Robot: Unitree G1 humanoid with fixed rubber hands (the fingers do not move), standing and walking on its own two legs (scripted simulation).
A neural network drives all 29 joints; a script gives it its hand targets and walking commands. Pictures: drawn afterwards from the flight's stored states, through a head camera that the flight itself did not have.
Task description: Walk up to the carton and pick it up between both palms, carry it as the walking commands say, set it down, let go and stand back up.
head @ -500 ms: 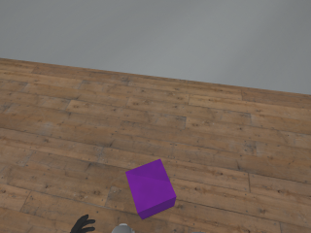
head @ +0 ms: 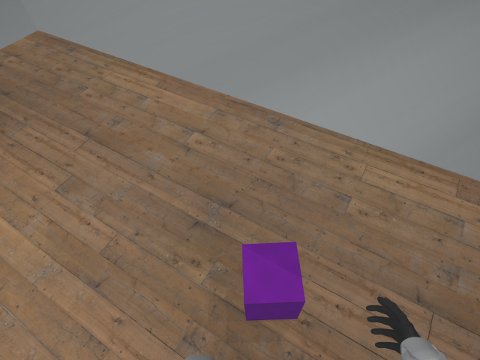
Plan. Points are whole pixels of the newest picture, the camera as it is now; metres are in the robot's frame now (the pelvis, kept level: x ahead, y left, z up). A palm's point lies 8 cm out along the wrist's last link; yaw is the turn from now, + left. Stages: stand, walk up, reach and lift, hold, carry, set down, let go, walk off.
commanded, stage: walk up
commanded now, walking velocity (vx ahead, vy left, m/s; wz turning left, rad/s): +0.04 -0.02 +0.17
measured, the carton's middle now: (270, 282) +0.46 -0.02 -0.66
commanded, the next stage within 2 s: stand in 1.36 s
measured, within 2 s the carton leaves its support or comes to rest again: neither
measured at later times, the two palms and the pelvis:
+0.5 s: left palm out of the picture +0.11 +0.29 -0.14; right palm out of the picture -0.03 -0.20 -0.14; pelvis +0.00 +0.04 -0.01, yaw +2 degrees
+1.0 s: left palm out of the picture +0.02 +0.24 -0.15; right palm out of the picture +0.06 -0.28 -0.14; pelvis +0.00 -0.02 -0.02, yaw +4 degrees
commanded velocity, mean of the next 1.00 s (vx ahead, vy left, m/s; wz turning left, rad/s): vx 0.03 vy -0.06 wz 0.10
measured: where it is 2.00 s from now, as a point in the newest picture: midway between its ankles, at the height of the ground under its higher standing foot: outside the picture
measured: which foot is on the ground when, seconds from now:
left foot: up 0.00-0.08, down 0.10-1.00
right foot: down 0.00-0.08, up 0.10-0.46, down 0.48-0.74, up 0.76-0.98, down 1.00-1.00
